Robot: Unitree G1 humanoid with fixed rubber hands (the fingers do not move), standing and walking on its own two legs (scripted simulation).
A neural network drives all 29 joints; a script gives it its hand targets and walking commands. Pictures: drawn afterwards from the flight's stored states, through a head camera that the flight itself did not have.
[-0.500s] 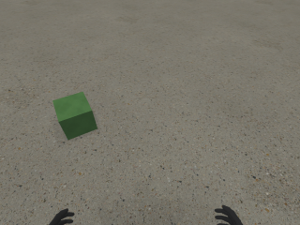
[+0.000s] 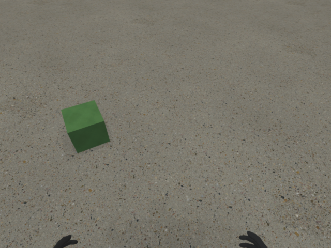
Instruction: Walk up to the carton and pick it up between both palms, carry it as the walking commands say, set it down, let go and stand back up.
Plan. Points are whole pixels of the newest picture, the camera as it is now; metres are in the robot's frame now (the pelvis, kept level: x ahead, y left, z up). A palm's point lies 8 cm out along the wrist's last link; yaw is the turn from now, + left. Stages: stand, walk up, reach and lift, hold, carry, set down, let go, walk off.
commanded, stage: stand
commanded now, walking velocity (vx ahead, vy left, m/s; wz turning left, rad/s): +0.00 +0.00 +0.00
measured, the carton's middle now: (86, 126) +1.11 +0.59 -0.64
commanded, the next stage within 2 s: walk up in 0.44 s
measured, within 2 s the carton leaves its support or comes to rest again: neither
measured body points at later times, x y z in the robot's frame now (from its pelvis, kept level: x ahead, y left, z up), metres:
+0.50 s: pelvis +0.00 +0.00 +0.00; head +0.01 +0.00 +0.45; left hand +0.13 +0.28 -0.11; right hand +0.13 -0.24 -0.11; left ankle +0.00 +0.12 -0.71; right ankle +0.00 -0.12 -0.71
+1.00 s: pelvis +0.04 +0.07 +0.00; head +0.05 +0.08 +0.45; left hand +0.09 +0.41 -0.10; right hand +0.19 -0.21 -0.10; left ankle +0.07 +0.19 -0.71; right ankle +0.01 -0.09 -0.66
